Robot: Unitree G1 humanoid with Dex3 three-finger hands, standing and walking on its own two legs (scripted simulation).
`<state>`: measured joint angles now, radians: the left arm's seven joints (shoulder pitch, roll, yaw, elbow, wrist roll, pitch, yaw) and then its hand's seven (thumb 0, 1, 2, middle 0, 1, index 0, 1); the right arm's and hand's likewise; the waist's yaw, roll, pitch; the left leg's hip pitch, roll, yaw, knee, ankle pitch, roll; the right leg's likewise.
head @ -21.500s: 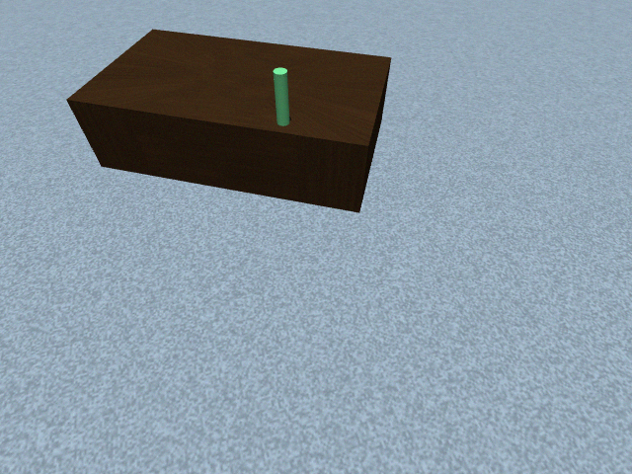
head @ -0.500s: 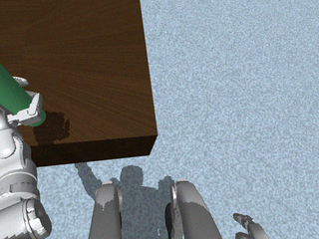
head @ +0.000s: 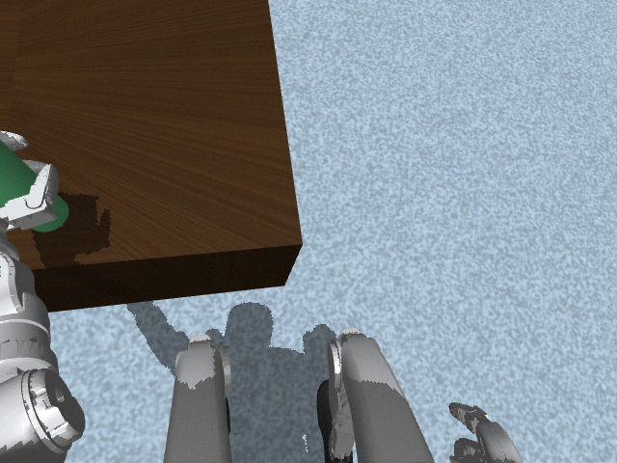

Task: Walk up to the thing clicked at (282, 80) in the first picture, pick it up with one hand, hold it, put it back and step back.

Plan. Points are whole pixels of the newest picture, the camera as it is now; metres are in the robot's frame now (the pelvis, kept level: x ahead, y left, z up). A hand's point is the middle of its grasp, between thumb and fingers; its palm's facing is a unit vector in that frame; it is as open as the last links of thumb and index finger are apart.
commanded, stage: lower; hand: left
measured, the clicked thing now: out of the picture +0.44 +0.32 +0.01
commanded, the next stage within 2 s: loosen in 1.02 s
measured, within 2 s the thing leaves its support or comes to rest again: rests again in 1.18 s
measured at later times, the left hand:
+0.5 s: hand (43, 203) +0.44 +0.32 -0.07, palm faces +0.43 -0.90 -0.02, open 6.9 cm
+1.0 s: hand (51, 213) +0.44 +0.32 -0.10, palm faces +0.41 -0.91 -0.01, open 6.9 cm
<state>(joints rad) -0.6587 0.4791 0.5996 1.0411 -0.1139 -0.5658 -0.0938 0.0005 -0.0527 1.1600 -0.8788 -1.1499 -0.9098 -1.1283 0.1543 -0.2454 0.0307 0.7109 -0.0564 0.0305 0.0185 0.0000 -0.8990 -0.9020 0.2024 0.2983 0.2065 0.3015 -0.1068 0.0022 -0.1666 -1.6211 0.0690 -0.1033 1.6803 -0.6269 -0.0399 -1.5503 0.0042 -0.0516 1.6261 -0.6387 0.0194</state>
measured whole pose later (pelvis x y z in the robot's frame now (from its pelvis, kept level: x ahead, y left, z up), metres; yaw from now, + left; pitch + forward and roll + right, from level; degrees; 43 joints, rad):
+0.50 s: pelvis -0.02 +0.00 -0.06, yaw -1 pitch +34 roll -5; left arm -0.70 0.53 0.65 1.03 -0.11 -0.55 -0.13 0.00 -0.05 1.16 -0.88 -1.15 -0.91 -1.12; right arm 0.14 -0.25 0.05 0.70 -0.06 0.03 0.01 0.00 -0.90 -0.90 0.20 0.30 0.21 0.30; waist -0.12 0.00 -0.16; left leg -1.83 0.06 -0.12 1.87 -0.65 -0.04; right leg -1.76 0.01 -0.05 1.82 -0.67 0.02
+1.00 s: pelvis -0.03 +0.00 -0.09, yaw -1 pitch +34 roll -6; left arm -0.71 0.54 0.64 0.99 -0.11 -0.50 -0.15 0.00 -0.05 1.16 -0.88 -1.15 -0.91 -1.12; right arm 0.14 -0.26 0.05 0.68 -0.06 0.03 0.01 0.00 -0.89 -0.90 0.20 0.30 0.21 0.30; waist -0.12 0.00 -0.15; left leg -1.92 0.05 -0.13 1.98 -0.66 -0.04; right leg -1.85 0.00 -0.05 1.92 -0.68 0.03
